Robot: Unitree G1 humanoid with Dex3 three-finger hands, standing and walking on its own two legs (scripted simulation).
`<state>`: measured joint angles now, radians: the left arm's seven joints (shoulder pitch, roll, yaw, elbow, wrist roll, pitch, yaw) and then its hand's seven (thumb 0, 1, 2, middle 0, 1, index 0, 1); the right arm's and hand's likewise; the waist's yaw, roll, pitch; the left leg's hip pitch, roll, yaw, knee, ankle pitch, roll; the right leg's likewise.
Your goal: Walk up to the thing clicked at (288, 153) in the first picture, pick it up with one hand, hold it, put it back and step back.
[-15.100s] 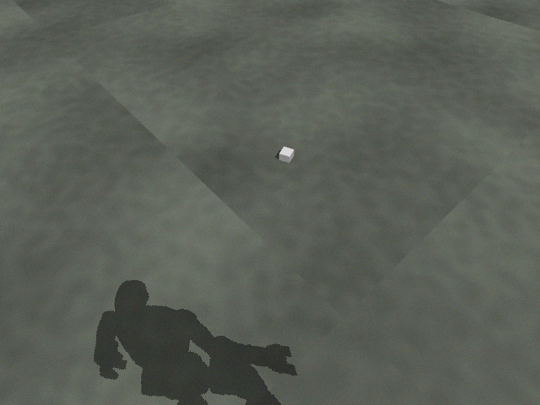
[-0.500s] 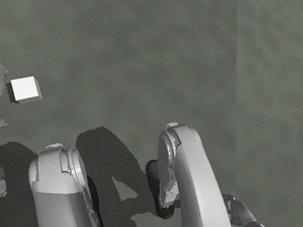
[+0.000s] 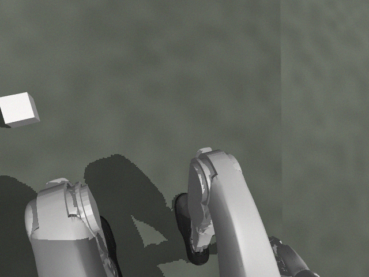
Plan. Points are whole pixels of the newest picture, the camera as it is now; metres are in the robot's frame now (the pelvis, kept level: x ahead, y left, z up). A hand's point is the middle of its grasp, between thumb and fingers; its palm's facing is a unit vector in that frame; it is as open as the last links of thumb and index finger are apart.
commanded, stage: rise first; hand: left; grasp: from above
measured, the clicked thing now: (20, 110) +0.50 +0.31 -0.30
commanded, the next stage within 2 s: approach in 0.98 s
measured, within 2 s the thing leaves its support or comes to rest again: neither
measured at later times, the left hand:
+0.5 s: hand out of the picture +0.46 +0.35 -0.18, palm faces -0.45 -0.10 -0.88, open 14.1 cm
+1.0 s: hand out of the picture +0.46 +0.35 -0.18, palm faces -0.46 -0.10 -0.88, open 14.1 cm
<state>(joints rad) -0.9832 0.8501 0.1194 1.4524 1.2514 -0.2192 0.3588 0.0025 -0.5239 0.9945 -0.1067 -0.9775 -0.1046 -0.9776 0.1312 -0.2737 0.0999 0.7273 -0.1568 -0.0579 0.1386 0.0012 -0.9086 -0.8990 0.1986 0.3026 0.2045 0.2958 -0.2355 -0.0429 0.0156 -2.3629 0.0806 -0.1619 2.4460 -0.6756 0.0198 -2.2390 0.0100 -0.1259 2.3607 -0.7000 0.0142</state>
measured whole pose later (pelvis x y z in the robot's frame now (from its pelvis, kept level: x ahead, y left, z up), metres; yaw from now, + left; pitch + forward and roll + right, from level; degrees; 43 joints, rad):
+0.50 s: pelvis +0.00 +0.00 +0.00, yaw -1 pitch +32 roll -11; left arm -1.01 0.91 0.13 1.48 1.27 -0.23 0.34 0.00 -0.53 1.01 -0.11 -0.97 -0.10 -0.98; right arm 0.14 -0.28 0.14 0.70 -0.17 -0.05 0.15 0.00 -0.91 -0.90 0.20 0.30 0.20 0.30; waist -0.26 -0.05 0.03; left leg -2.38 0.08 -0.18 2.46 -0.67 0.02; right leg -2.24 0.01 -0.14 2.36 -0.69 0.02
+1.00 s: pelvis +0.00 +0.00 +0.00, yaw -1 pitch +31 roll -11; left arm -1.03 0.93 0.12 1.50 1.28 -0.25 0.34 0.00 -0.54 1.01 -0.10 -0.99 -0.10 -0.99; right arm 0.13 -0.28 0.15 0.69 -0.17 -0.05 0.14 0.00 -0.91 -0.90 0.20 0.30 0.20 0.30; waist -0.27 -0.06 0.04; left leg -2.37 0.08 -0.19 2.47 -0.67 0.02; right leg -2.24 0.02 -0.15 2.36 -0.68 0.02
